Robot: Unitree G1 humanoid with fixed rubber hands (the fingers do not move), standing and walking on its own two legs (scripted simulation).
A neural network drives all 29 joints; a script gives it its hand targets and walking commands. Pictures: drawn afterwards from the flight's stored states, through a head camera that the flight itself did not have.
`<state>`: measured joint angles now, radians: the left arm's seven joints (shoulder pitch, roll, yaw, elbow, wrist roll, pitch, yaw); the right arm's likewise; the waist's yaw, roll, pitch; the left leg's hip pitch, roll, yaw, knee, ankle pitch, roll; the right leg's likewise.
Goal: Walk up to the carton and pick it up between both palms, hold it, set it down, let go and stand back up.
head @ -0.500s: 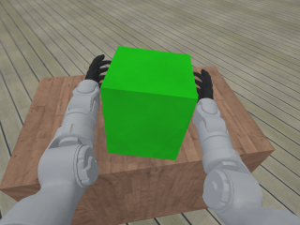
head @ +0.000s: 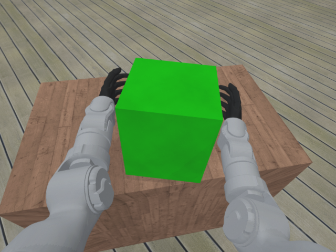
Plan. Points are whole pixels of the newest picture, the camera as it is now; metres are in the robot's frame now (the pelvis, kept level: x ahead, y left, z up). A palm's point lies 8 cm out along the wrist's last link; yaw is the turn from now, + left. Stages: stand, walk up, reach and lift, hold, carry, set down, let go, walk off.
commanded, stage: set down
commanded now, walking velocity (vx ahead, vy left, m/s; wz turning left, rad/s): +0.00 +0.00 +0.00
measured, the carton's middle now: (169, 122) +0.42 -0.05 +0.05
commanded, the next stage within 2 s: none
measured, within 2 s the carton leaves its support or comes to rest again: rests again in 0.22 s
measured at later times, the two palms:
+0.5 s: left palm (107, 105) +0.45 +0.10 +0.12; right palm (229, 121) +0.36 -0.19 +0.10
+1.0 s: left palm (106, 107) +0.45 +0.11 +0.11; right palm (227, 121) +0.37 -0.18 +0.10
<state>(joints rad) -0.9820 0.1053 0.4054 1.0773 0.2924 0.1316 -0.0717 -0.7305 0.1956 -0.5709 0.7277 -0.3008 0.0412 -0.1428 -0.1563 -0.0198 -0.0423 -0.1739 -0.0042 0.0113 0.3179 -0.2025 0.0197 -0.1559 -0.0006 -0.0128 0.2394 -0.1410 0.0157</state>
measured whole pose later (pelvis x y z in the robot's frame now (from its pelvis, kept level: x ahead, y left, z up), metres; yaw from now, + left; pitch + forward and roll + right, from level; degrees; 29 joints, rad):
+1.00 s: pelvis +0.00 +0.00 +0.00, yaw +0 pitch +3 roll -1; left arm -0.96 0.07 0.53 1.08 0.39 0.03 -0.11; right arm -0.73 0.24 -0.69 0.72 -0.42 -0.09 -0.10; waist -0.13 -0.03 0.00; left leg -0.17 0.00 0.03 0.31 -0.19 0.02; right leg -0.16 -0.01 -0.05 0.24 -0.13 0.01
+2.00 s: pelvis +0.00 +0.00 -0.01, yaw -2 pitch +11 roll -2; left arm -0.96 0.18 0.26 1.26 0.14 -0.07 0.00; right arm -0.75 0.07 -0.40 1.05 -0.17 -0.17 -0.18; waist -0.14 0.01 -0.09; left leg -0.37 0.03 0.07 0.42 -0.25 0.02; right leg -0.35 0.01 -0.05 0.32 -0.16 0.01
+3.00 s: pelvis -0.04 -0.02 -0.01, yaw -1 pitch +12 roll +0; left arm -1.35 0.46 -0.16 1.51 -0.36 0.10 -0.04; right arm -1.14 -0.09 -0.13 1.07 0.24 0.22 -0.29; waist -0.23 -0.02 -0.19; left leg -0.47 0.02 -0.01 0.43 -0.18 -0.02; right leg -0.47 0.01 -0.06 0.38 -0.12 -0.03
